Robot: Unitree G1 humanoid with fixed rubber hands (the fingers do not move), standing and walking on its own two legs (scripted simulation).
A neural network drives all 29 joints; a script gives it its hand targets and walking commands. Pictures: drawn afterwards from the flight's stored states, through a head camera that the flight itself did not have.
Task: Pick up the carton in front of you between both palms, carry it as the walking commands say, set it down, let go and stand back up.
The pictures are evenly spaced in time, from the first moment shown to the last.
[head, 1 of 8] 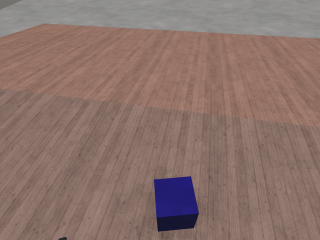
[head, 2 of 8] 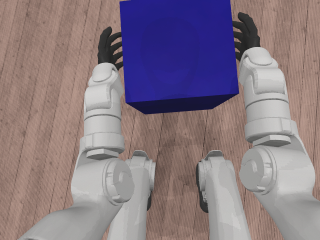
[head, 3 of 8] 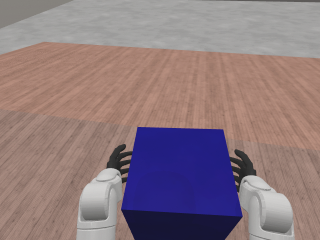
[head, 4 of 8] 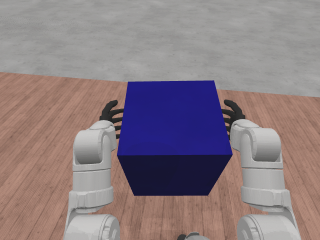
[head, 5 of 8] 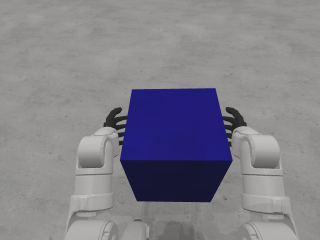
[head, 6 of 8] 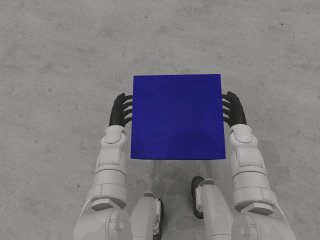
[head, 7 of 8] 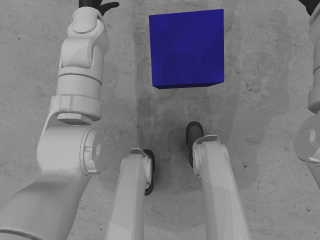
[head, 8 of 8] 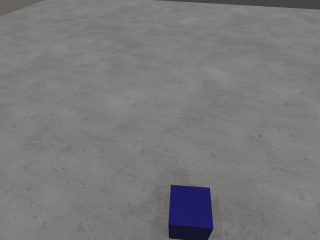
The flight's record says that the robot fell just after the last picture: no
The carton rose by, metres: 0.69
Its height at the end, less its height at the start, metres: -0.44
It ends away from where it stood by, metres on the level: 5.06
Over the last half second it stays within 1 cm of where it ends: yes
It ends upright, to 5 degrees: yes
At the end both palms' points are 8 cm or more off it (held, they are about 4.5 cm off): yes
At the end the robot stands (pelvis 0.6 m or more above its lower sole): yes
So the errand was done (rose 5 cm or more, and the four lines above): yes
